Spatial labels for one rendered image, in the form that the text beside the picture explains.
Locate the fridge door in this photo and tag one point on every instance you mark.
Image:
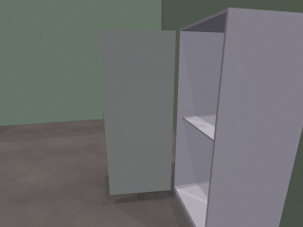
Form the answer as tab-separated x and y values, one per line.
137	69

